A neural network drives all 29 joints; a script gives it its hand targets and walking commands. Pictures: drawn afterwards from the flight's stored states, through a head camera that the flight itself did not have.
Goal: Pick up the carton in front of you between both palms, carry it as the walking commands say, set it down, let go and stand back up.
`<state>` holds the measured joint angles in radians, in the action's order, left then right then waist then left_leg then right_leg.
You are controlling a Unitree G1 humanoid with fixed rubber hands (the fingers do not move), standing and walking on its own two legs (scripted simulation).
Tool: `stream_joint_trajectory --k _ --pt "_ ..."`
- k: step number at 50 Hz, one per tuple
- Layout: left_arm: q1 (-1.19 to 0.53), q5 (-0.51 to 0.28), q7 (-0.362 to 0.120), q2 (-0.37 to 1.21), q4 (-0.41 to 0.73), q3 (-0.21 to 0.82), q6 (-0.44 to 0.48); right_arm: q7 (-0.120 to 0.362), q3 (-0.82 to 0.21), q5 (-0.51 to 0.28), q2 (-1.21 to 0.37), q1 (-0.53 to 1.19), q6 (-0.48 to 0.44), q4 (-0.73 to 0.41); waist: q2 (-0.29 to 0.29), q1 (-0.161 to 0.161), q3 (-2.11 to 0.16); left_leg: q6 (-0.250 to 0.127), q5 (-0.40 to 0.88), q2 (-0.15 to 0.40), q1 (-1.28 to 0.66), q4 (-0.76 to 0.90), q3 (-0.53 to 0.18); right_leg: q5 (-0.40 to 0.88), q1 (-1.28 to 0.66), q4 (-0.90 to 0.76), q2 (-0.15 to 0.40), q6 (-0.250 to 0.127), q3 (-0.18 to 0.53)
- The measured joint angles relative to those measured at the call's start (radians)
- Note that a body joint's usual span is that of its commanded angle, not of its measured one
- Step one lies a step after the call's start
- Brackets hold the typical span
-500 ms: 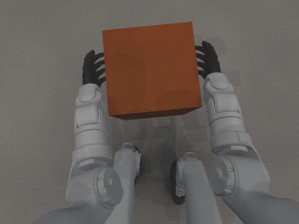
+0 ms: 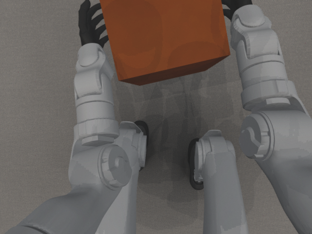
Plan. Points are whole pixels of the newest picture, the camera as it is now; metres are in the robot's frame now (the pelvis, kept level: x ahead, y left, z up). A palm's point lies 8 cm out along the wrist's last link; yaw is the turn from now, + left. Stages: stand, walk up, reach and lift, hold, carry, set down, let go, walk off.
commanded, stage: set down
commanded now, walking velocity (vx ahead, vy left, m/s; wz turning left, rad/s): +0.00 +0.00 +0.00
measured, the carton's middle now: (163, 33) +0.53 +0.04 -0.20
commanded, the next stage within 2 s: none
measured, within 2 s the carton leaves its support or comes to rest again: rests again in 1.54 s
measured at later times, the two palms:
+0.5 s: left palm (104, 38) +0.52 +0.20 -0.22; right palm (218, 17) +0.59 -0.09 -0.25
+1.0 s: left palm (103, 41) +0.52 +0.21 -0.24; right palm (216, 23) +0.58 -0.09 -0.26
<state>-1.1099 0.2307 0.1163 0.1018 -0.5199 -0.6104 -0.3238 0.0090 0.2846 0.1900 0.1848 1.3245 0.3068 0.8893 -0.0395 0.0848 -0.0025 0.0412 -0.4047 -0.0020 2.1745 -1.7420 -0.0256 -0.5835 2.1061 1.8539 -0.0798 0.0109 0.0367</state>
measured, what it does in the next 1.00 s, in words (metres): lowers itself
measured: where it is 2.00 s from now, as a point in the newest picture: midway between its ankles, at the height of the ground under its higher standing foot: (167, 163)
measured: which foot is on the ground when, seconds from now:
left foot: down 0.00-1.00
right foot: down 0.00-1.00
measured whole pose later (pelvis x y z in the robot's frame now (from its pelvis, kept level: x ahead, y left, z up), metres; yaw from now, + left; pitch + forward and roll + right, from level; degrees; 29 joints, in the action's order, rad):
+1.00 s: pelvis +0.00 -0.01 -0.09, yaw +2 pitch +43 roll +5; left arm -1.42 0.14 0.06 -0.10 -0.91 -0.66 -0.23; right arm 0.02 0.08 0.12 0.33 1.60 0.24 1.15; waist 0.03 0.15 0.25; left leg 0.09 -0.47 -0.03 2.32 -2.04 -0.03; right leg -0.67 2.27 2.19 -0.10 -0.02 0.04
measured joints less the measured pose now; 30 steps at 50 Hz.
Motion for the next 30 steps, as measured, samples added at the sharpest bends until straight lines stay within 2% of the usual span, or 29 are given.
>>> stream_joint_trajectory --k 10,14,21,30 --pt "-0.103 -0.062 0.028 -0.042 -0.041 0.003 0.025 -0.019 -0.113 -0.057 0.08 0.151 -0.016 0.081 0.006 0.016 0.146 0.018 -0.025 0.004 0.076 -0.122 0.002 -0.03 0.086 0.139 -0.012 -0.01 0.001" --pt "-0.18 -0.084 0.038 -0.074 -0.127 0.004 0.027 -0.032 -0.162 -0.085 0.121 0.185 -0.022 0.127 0.021 0.044 0.182 0.026 -0.042 0.005 0.093 -0.167 0.004 -0.05 0.106 0.191 -0.015 -0.016 0.001" --pt "-0.244 -0.104 0.013 -0.11 -0.227 -0.022 0.053 -0.049 -0.222 -0.096 0.148 0.224 -0.036 0.18 0.044 0.073 0.198 0.039 -0.07 0.006 0.126 -0.223 0.009 -0.08 0.149 0.26 -0.02 -0.027 0.006" --pt "-0.248 -0.123 -0.022 -0.141 -0.281 -0.027 0.067 -0.065 -0.261 -0.111 0.146 0.225 -0.036 0.199 0.055 0.077 0.182 0.061 -0.081 -0.009 0.158 -0.253 -0.002 -0.088 0.187 0.296 -0.025 -0.034 0.005"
